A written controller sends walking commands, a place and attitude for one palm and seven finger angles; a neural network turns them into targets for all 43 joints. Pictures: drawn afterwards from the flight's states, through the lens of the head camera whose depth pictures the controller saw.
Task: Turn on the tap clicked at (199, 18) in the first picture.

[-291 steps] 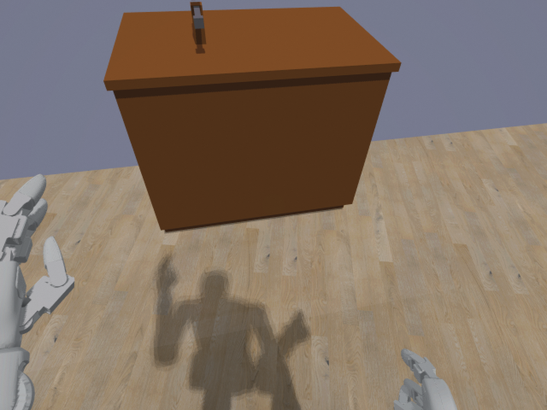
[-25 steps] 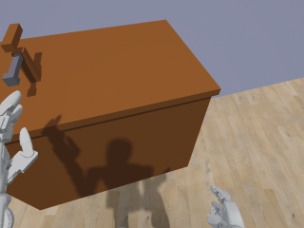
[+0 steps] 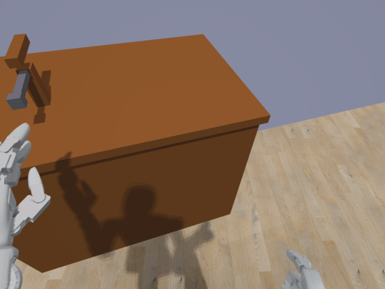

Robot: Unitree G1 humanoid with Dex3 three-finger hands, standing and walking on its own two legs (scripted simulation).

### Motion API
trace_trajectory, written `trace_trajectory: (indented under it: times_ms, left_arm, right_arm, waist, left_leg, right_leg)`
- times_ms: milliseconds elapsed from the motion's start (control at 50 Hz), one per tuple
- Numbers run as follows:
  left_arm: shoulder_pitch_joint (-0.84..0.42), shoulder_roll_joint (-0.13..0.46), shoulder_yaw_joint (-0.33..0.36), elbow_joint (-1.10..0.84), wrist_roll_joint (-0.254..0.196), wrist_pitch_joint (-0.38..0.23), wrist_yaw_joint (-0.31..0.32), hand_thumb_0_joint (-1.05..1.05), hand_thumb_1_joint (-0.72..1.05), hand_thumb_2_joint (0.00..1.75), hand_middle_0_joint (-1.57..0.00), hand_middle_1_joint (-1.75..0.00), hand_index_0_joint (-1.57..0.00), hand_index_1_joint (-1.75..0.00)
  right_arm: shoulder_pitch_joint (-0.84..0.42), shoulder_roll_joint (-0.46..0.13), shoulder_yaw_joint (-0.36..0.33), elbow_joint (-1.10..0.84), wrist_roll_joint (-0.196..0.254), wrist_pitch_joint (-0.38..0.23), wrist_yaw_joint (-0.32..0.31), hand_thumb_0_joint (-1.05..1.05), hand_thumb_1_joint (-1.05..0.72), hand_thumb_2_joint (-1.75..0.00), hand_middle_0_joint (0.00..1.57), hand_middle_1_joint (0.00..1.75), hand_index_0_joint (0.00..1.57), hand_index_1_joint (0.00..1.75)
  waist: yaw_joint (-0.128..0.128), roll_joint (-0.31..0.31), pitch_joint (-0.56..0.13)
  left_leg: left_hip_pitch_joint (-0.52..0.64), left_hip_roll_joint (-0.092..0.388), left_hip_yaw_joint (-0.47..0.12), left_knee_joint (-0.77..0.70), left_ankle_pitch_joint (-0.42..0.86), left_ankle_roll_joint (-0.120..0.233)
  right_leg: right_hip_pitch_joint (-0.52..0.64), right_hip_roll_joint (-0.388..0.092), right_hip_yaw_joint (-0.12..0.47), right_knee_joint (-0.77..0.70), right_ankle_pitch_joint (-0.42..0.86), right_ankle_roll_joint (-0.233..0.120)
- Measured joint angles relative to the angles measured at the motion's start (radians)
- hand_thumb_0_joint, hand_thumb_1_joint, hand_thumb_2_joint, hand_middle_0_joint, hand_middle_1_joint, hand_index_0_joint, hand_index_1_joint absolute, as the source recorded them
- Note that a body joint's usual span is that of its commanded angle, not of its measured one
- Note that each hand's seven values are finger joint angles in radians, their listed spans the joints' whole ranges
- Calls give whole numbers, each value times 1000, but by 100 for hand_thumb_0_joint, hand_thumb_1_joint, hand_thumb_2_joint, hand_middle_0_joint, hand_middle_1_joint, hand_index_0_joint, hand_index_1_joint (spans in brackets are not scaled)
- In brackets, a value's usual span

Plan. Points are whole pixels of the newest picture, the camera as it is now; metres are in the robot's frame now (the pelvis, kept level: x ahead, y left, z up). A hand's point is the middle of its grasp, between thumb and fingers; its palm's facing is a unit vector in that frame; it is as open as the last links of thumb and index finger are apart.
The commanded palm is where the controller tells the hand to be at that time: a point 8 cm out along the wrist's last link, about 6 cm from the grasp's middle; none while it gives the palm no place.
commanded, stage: come to a stop and stand still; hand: left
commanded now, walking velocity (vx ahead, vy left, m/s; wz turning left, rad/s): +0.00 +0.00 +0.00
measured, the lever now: (17, 100) +0.46 +0.43 +0.14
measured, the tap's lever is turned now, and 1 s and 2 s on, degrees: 0 0 0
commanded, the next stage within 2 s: look again from close up in 0.22 s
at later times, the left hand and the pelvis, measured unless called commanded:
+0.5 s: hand (20, 173) +0.24 +0.28 +0.18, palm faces +0.43 -0.83 -0.36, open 7.4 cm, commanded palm +0.17 +0.30 +0.18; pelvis +0.00 +0.03 +0.00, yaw -1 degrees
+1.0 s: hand (29, 163) +0.27 +0.30 +0.16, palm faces +0.39 -0.86 -0.33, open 7.4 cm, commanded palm +0.21 +0.33 +0.18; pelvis +0.06 +0.05 +0.00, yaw +0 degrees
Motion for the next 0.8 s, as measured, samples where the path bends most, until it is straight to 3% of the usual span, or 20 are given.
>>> trace_trajectory:
  times_ms: [320,360,400,460,560,680,800]
  left_arm:
    - [-23,-17,-7,14,3,13,0,2,89,90,-20,-30,-21,-30]
    - [-155,68,30,69,54,-8,-49,2,88,90,-21,-30,-22,-30]
    - [-274,114,80,170,33,-54,-63,2,88,90,-21,-30,-22,-30]
    - [-266,70,110,173,-8,-56,-45,2,89,90,-21,-30,-22,-30]
    - [-76,8,22,56,-2,-72,-59,2,89,90,-20,-30,-21,-30]
    - [-67,32,35,62,6,-67,-63,2,88,90,-21,-30,-22,-30]
    - [-125,-7,47,46,1,-57,-41,2,89,90,-21,-30,-21,-30]
  right_arm:
    - [-15,30,28,2,-3,-7,7,2,-91,-90,20,30,20,29]
    - [4,32,7,1,-12,-38,6,2,-91,-90,20,30,20,29]
    - [-1,27,4,12,-2,-51,21,2,-91,-90,20,30,20,29]
    - [-7,5,-2,-2,6,-71,52,2,-91,-90,20,30,20,29]
    - [16,-7,-9,-31,11,-93,54,2,-91,-90,20,30,20,29]
    - [28,18,5,-20,3,-98,42,2,-91,-90,20,30,20,29]
    - [-8,24,20,-10,-9,-103,57,2,-91,-90,20,30,20,29]
  waist:
    - [17,4,8]
    - [52,-2,21]
    - [70,-12,34]
    - [48,-13,45]
    - [13,-22,25]
    - [31,-49,31]
    - [45,-48,21]
  left_leg:
    - [7,-12,8,-22,10,12]
    - [-22,-8,-8,8,1,15]
    - [-29,-9,-12,15,5,14]
    - [-1,-23,11,-12,9,25]
    - [28,-54,35,-52,9,50]
    - [44,-63,19,-50,-8,54]
    - [51,-58,13,-29,-37,56]
  right_leg:
    - [6,-11,8,-22,13,14]
    - [-6,-5,-5,-18,15,13]
    - [-14,-3,-2,-13,17,9]
    - [-3,-17,20,-18,21,20]
    - [1,-44,48,-12,2,43]
    - [28,-52,35,-18,-16,52]
    - [53,-46,29,-32,-26,55]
